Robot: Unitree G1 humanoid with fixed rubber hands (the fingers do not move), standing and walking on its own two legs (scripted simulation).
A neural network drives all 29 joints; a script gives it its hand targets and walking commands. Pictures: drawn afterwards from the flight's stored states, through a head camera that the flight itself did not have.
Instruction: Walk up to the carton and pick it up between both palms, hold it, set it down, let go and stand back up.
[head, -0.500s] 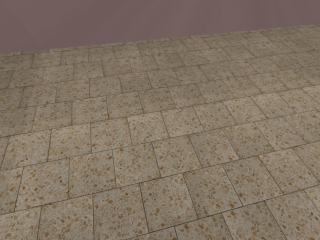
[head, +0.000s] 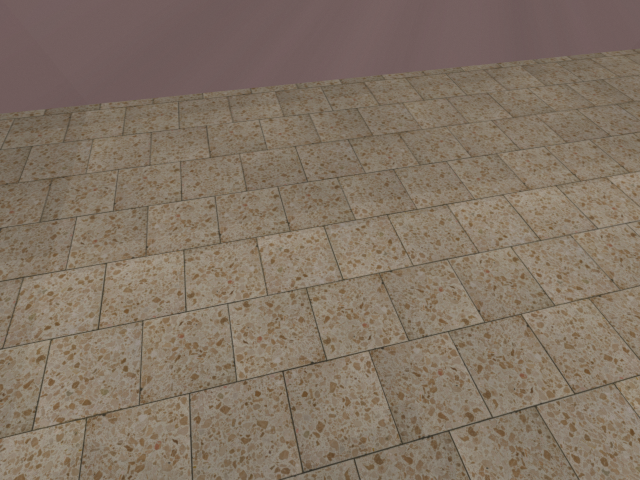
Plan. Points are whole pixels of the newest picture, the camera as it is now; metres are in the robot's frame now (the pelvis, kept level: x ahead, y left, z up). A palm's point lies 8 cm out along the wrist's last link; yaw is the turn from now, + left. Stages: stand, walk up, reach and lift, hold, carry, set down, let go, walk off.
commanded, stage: stand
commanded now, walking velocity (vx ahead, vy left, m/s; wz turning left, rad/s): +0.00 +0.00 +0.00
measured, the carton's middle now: out of the picture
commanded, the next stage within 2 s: walk up in 0.66 s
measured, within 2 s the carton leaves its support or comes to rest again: neither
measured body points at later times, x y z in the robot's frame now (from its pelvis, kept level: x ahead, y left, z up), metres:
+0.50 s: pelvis +0.01 +0.00 +0.00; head +0.01 +0.00 +0.45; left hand -0.03 +0.19 -0.17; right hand -0.03 -0.20 -0.16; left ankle -0.04 +0.08 -0.74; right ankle -0.04 -0.16 -0.74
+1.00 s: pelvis -0.01 -0.02 -0.01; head +0.02 -0.03 +0.44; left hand +0.01 +0.20 -0.17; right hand -0.04 -0.24 -0.17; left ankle -0.04 +0.08 -0.74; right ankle -0.05 -0.12 -0.70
